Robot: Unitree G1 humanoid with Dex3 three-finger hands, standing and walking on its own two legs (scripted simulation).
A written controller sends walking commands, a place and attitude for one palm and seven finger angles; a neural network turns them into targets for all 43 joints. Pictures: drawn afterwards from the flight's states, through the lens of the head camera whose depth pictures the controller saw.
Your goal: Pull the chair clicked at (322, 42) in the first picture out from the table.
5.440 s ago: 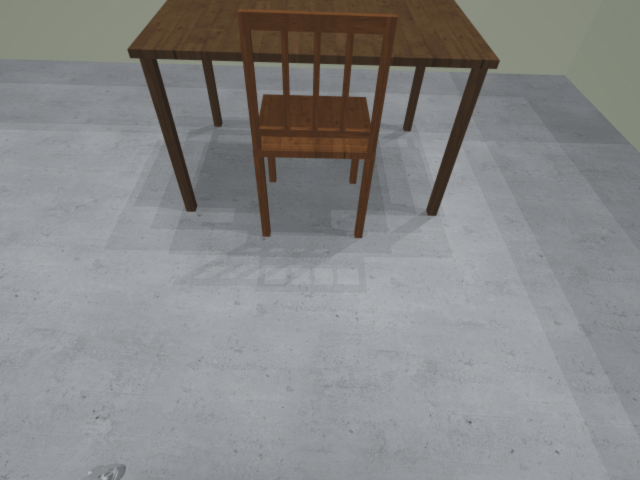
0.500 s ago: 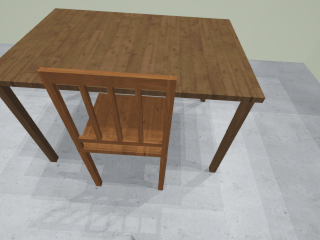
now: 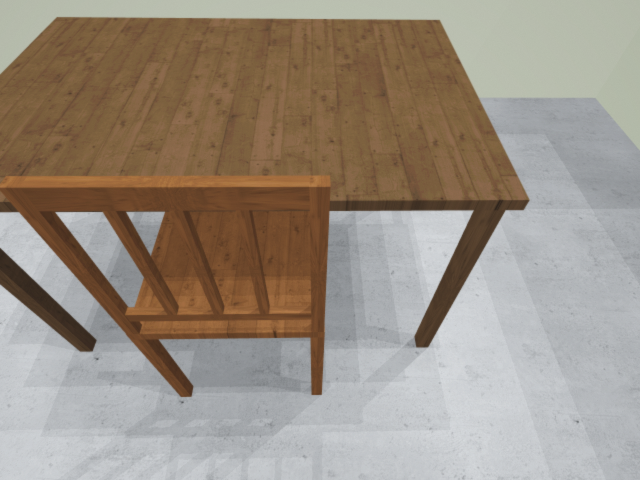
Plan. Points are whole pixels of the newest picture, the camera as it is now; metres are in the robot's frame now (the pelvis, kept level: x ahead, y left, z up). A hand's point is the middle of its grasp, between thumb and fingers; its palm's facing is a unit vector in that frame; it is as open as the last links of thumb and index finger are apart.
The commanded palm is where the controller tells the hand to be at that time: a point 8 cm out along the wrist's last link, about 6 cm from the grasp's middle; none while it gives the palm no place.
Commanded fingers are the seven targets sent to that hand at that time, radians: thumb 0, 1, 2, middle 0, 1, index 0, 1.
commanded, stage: come to a stop and stand still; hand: left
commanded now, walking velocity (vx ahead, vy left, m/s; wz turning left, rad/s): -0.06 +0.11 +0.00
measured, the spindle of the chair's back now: (201, 267) +0.45 +0.23 -0.08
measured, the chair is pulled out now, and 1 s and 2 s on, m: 0.00 0.00 0.00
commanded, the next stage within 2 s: look again from close up in 0.54 s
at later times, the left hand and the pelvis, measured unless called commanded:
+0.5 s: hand out of the picture -0.01 +0.18 -0.17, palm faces +0.08 -0.98 -0.19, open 7.3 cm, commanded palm none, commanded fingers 0.00 0.90 0.90 -0.20 -0.30 -0.20 -0.30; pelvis -0.04 +0.00 +0.01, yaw +0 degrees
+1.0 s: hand out of the picture -0.06 +0.17 -0.18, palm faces +0.06 -0.99 -0.15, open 7.4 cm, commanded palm none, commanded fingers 0.00 0.90 0.90 -0.20 -0.30 -0.20 -0.30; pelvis -0.04 +0.02 +0.00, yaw +1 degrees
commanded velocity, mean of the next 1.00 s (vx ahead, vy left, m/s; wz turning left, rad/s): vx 0.03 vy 0.02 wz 0.00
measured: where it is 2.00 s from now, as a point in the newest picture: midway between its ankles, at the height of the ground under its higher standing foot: outside the picture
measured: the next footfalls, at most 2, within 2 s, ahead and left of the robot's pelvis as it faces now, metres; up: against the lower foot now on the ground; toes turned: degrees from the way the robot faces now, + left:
left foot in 0.36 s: -0.03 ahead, +0.13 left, +0.00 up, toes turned +2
